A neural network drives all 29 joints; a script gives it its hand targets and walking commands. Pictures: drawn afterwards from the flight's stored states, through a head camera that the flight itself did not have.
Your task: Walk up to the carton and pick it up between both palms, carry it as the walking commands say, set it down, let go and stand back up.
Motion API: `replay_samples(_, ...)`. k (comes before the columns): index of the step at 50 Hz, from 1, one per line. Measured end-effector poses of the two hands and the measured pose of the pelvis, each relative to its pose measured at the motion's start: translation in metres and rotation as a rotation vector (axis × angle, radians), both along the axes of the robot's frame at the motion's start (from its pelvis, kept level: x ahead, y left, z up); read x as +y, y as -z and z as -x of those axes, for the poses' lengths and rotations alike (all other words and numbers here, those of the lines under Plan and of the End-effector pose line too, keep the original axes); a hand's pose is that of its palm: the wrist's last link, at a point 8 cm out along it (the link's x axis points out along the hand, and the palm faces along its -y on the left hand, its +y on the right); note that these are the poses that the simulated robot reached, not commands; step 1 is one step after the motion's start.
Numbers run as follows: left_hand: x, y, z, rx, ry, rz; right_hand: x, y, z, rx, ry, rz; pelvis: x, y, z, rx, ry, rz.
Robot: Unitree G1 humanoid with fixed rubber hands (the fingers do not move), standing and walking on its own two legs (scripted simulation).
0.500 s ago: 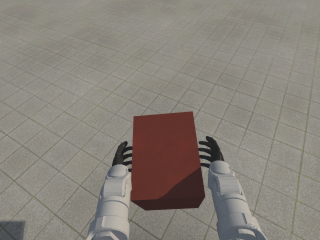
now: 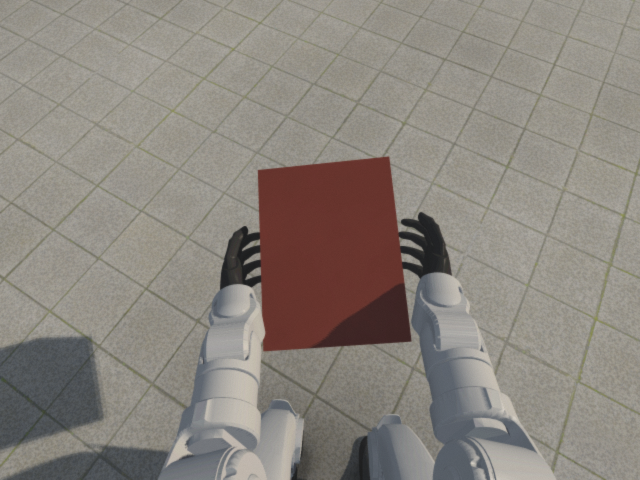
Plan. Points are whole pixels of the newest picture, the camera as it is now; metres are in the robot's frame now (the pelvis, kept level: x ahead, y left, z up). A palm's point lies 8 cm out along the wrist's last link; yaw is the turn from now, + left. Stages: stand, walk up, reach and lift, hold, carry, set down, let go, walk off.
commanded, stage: set down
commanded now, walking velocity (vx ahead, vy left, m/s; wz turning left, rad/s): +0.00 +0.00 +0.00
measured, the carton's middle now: (334, 265) +0.43 +0.02 -0.12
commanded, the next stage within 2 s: none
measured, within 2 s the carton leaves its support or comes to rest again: neither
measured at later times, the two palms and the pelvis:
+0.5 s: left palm (248, 288) +0.39 +0.15 -0.14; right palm (413, 277) +0.42 -0.10 -0.13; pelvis +0.00 +0.01 -0.07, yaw +0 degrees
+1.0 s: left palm (257, 288) +0.42 +0.16 -0.23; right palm (400, 278) +0.45 -0.10 -0.22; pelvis -0.03 +0.00 -0.15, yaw +0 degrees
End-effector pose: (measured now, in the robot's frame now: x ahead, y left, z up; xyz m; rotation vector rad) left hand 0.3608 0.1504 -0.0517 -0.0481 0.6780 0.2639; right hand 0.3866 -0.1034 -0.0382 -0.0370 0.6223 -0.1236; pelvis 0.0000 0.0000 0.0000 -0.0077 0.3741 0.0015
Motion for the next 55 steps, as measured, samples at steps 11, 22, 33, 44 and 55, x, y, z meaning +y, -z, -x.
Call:
replay_samples(11, 0.002, 0.037, -0.014, 0.008, -0.004, 0.002, 0.002, 0.039, -0.013, 0.01, 0.002, -0.001, 0.006, 0.025, -0.008, 0.115, -0.002, 0.003)
replay_samples(22, 0.003, 0.077, -0.024, 0.005, -0.014, -0.008, 0.003, 0.082, -0.025, 0.009, -0.001, -0.016, 0.008, 0.058, -0.002, 0.182, -0.008, 0.006)
replay_samples(33, 0.005, 0.116, -0.036, 0.004, -0.017, -0.012, 0.006, 0.12, -0.038, 0.012, -0.002, -0.015, 0.004, 0.094, 0.009, 0.212, -0.011, 0.011)
replay_samples(44, 0.005, 0.155, -0.047, 0.015, -0.015, -0.015, 0.006, 0.16, -0.049, 0.027, -0.006, -0.01, 0.0, 0.13, 0.021, 0.24, -0.007, 0.011)
replay_samples(55, 0.006, 0.191, -0.063, 0.024, -0.015, -0.014, 0.007, 0.196, -0.065, 0.038, -0.016, 0.005, -0.002, 0.16, 0.029, 0.276, 0.006, 0.01)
